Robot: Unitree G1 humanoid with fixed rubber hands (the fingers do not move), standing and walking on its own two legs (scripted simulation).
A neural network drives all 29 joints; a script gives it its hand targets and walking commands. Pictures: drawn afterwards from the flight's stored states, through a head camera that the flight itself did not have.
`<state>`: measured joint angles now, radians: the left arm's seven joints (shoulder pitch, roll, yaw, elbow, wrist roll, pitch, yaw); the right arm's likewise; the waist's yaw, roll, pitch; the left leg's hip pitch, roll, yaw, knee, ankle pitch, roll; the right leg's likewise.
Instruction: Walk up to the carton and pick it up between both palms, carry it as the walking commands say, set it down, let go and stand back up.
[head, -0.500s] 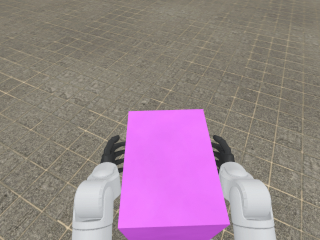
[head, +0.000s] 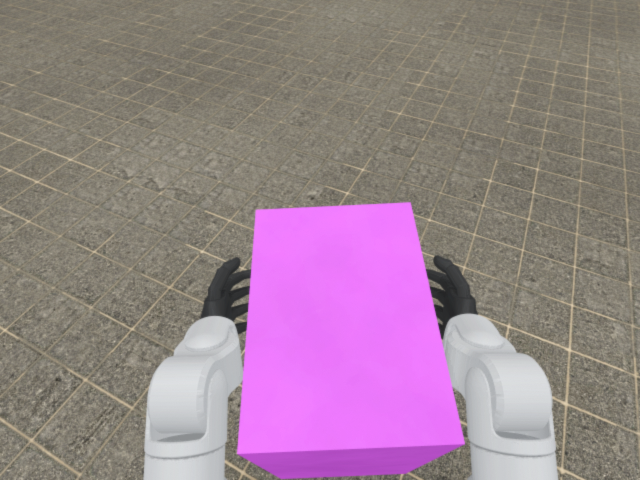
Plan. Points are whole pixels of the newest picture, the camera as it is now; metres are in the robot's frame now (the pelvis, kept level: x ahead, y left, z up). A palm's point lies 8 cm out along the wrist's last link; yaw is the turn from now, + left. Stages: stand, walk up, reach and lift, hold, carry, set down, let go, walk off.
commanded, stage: carry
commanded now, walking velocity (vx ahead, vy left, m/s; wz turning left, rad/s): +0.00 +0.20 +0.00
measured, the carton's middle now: (338, 356) +0.26 +0.00 +0.02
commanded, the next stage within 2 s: none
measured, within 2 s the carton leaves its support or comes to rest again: neither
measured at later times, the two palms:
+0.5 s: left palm (105, 359) +0.22 +0.24 +0.11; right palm (366, 369) +0.21 -0.03 +0.10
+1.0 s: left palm out of the picture +0.17 +0.36 +0.10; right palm (231, 428) +0.16 +0.10 +0.09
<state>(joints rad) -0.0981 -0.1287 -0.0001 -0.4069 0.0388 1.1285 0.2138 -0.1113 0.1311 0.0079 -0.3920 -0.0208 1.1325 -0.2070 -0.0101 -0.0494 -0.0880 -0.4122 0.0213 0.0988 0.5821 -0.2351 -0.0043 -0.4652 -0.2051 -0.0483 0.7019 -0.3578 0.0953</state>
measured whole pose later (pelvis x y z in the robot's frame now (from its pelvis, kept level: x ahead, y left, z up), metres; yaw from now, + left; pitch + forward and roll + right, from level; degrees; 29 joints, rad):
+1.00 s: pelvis -0.09 +0.25 +0.02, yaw -1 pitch +4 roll +1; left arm -0.06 -0.13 -0.03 -0.38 0.04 1.12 0.21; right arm -0.05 0.13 0.01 -0.40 -0.03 1.14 -0.20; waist 0.00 0.02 -0.08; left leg -0.53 -0.02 0.07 0.89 -0.34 0.00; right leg -0.33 -0.08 -0.13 0.53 -0.26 -0.01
